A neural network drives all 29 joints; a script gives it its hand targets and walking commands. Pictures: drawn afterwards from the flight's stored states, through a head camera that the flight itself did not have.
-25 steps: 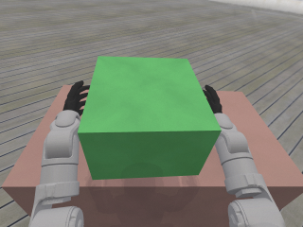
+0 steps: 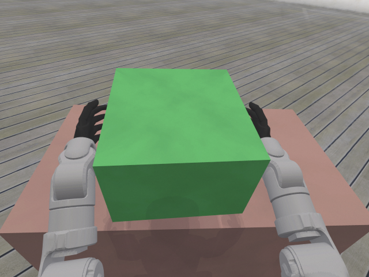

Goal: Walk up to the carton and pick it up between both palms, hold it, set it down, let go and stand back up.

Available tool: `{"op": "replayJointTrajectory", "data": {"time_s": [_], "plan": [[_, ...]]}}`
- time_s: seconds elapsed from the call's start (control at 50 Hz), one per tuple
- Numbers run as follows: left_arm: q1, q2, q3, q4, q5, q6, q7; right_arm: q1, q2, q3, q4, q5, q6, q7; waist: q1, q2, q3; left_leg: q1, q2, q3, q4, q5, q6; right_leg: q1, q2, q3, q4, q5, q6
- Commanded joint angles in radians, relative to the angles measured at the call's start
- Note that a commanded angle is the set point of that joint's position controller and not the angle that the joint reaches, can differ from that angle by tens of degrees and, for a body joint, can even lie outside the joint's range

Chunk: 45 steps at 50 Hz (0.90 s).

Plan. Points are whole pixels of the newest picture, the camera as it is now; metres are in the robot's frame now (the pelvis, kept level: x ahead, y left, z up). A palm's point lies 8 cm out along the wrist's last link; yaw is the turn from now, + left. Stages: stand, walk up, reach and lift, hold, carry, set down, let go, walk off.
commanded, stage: hold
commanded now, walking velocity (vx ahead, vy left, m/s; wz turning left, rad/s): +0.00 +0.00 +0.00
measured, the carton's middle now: (176, 137) +0.37 +0.00 +0.15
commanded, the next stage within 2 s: none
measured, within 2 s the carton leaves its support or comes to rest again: neither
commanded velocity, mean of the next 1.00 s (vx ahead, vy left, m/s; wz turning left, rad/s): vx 0.00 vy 0.00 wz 0.00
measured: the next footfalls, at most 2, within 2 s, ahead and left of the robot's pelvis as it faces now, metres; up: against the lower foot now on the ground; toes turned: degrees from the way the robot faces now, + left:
none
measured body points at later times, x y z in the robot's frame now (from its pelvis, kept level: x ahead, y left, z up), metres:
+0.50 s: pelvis -0.01 +0.00 +0.00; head -0.06 +0.02 +0.45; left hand +0.36 +0.19 +0.18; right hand +0.36 -0.17 +0.17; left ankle +0.03 +0.11 -0.75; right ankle -0.01 -0.10 -0.75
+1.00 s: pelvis +0.00 +0.00 +0.00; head -0.05 +0.02 +0.45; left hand +0.36 +0.19 +0.17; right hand +0.36 -0.18 +0.17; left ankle +0.03 +0.11 -0.75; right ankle -0.01 -0.10 -0.75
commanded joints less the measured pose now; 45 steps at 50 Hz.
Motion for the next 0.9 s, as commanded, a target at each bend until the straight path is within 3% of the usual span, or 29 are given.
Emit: {"op": "replayJointTrajectory", "data": {"time_s": [0.0,0.04,0.08,0.14,0.16,0.24,0.26,0.32,0.34,0.38,0.62,0.88], "plan": [[-0.656,-0.543,-0.497,-0.206,-0.126,-0.072,-0.144,-0.836,0.594,0.463,-0.425,0.127,-0.07,0.11,0.016,0.026,-0.427,0.252,-0.023,0.01,0.013,0.311,-0.011,0.066,0.008,0.0,0.003,0.366,0.074],[-0.675,-0.557,-0.505,-0.195,-0.133,-0.073,-0.143,-0.865,0.586,0.451,-0.412,0.119,-0.073,0.114,0.014,0.022,-0.418,0.246,-0.016,0.011,-0.001,0.265,-0.012,0.042,0.005,-0.001,-0.007,0.282,0.067],[-0.716,-0.566,-0.522,-0.199,-0.147,-0.075,-0.143,-0.907,0.61,0.463,-0.424,0.128,-0.074,0.117,0.017,0.048,-0.45,0.261,-0.023,0.013,0.006,0.28,-0.012,0.027,0.001,0.006,-0.001,0.317,0.063],[-0.74,-0.568,-0.519,-0.192,-0.149,-0.075,-0.139,-0.905,0.603,0.44,-0.402,0.113,-0.069,0.12,0.005,0.053,-0.441,0.257,-0.014,0.014,-0.001,0.248,-0.018,0.019,0.013,-0.009,-0.016,0.243,0.052],[-0.745,-0.584,-0.52,-0.152,-0.143,-0.069,-0.138,-0.909,0.572,0.399,-0.374,0.101,-0.067,0.122,0.005,0.083,-0.394,0.253,-0.008,0.014,-0.006,0.24,-0.027,-0.011,0.014,-0.009,-0.019,0.21,0.047],[-0.777,-0.569,-0.471,-0.082,-0.13,-0.075,-0.15,-0.926,0.618,0.381,-0.296,0.068,-0.065,0.132,0.009,0.02,-0.359,0.214,-0.012,0.015,-0.032,0.134,0.002,-0.039,-0.009,-0.001,-0.037,0.136,0.047],[-0.782,-0.608,-0.499,-0.104,-0.142,-0.079,-0.15,-0.965,0.62,0.395,-0.348,0.084,-0.079,0.133,0.019,0.041,-0.448,0.256,-0.014,0.014,-0.012,0.167,0.001,-0.023,-0.006,0.001,-0.024,0.16,0.048],[-0.72,-0.589,-0.461,-0.049,-0.126,-0.072,-0.15,-0.933,0.596,0.396,-0.317,0.078,-0.07,0.121,0.02,0.009,-0.381,0.22,-0.01,0.01,-0.015,0.192,-0.004,0.007,0.002,0.001,-0.03,0.203,0.052],[-0.703,-0.602,-0.445,-0.025,-0.105,-0.075,-0.157,-0.884,0.613,0.395,-0.241,0.085,-0.063,0.12,0.011,0.012,-0.35,0.204,-0.021,0.023,-0.029,0.092,0.015,-0.039,-0.01,0.005,-0.044,0.118,0.055],[-0.729,-0.598,-0.452,-0.026,-0.109,-0.081,-0.165,-0.918,0.631,0.377,-0.246,0.07,-0.078,0.127,0.016,0.021,-0.345,0.193,-0.013,0.025,-0.038,0.066,0.021,-0.052,-0.008,-0.001,-0.046,0.063,0.046],[-0.763,-0.641,-0.569,-0.138,-0.179,-0.11,-0.114,-0.925,0.636,0.43,-0.368,0.112,-0.098,0.13,0.005,0.066,-0.469,0.26,-0.008,-0.003,0.019,0.212,-0.009,-0.071,0.009,-0.012,-0.017,0.174,0.042],[-0.683,-0.597,-0.543,-0.196,-0.152,-0.077,-0.13,-0.851,0.594,0.452,-0.408,0.139,-0.058,0.118,0.011,0.048,-0.44,0.264,-0.014,-0.002,0.023,0.272,-0.021,-0.018,0.011,-0.004,-0.01,0.274,0.052]]}}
